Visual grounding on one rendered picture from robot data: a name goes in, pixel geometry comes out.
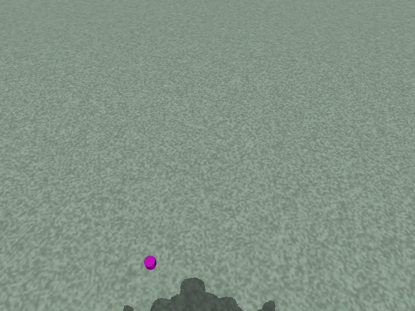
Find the tin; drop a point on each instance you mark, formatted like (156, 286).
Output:
(150, 262)

